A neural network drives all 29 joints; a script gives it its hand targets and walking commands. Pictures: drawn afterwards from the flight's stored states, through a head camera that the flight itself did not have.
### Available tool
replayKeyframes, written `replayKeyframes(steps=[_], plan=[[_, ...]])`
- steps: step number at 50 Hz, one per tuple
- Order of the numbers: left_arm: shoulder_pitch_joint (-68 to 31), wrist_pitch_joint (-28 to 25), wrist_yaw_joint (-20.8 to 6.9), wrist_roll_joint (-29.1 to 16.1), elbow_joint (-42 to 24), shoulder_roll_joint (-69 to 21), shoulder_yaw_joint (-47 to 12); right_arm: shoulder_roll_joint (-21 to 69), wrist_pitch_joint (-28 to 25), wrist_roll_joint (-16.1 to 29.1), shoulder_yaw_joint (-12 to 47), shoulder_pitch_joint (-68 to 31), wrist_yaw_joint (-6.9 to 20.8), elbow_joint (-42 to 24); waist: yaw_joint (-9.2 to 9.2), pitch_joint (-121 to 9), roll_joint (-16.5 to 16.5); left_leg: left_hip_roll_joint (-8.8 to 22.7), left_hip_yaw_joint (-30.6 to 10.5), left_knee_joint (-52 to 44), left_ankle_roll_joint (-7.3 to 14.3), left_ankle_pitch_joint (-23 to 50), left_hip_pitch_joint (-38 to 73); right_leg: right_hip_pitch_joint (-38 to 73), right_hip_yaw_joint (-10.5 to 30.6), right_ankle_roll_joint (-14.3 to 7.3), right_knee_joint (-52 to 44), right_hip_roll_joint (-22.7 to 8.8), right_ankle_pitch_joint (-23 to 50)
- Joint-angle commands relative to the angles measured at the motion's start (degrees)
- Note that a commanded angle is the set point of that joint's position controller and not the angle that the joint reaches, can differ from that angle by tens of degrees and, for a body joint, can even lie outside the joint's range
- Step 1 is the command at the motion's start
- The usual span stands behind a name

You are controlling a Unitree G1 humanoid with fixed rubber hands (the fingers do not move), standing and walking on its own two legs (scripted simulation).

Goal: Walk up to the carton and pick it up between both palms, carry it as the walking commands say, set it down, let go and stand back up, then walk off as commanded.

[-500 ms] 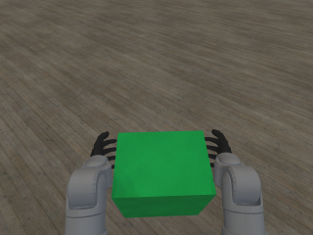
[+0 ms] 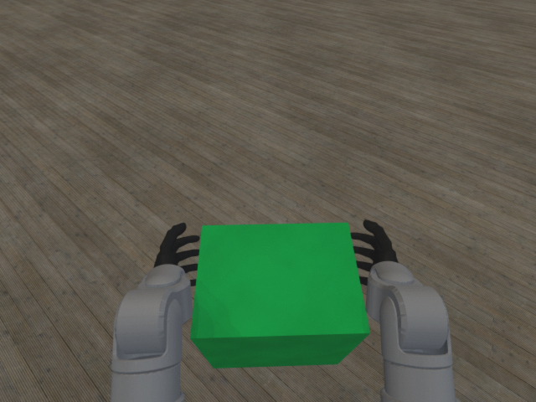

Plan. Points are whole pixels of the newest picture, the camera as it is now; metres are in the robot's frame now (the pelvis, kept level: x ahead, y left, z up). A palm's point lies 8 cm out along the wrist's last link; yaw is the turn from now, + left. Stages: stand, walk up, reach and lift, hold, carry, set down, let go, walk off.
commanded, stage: carry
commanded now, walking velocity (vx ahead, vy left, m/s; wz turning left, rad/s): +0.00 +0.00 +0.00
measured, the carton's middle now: (275, 301) +0.28 +0.00 +0.02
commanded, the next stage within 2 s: none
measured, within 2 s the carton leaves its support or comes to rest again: neither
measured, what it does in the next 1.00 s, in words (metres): stands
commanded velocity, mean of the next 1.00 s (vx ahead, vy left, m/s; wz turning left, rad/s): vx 0.00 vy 0.00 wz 0.00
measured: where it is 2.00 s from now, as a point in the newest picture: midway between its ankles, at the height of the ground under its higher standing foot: outside the picture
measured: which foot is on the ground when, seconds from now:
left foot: down 0.00-1.00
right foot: down 0.00-1.00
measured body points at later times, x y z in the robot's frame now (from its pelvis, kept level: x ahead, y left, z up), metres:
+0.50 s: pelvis +0.01 +0.00 +0.00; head -0.02 +0.00 +0.45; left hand +0.28 +0.14 +0.10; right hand +0.28 -0.15 +0.10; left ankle +0.05 +0.11 -0.73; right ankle +0.03 -0.13 -0.73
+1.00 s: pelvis +0.01 +0.00 +0.00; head -0.01 +0.00 +0.45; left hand +0.28 +0.14 +0.10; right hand +0.28 -0.15 +0.10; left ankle +0.05 +0.11 -0.73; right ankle +0.03 -0.13 -0.73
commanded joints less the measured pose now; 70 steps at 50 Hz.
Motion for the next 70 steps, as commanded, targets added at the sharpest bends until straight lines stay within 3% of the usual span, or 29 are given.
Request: replayKeyframes(steps=[1,70], plan=[[-21.1,-1.2,-14.0,-20.5,-4.8,-55.2,-30.7,55.6,-1.1,20.3,30.6,-20.0,13.9,-4.3,-0.05,-9.9,0.0,4.7,-6.8,-5.9,0.2,-2.3,6.8,1.1,4.6,-2.1,-5.6,-3.8,1.8],[-18.6,-1.6,-13.5,-20.2,-7.2,-53.6,-31.6,54.5,-1.6,20.4,31.2,-17.7,13.3,-7.1,0.04,-9.3,0.0,5.0,-6.7,-5.3,0.3,0.9,8.2,1.3,5.2,-2.4,-5.7,-4.0,2.5]])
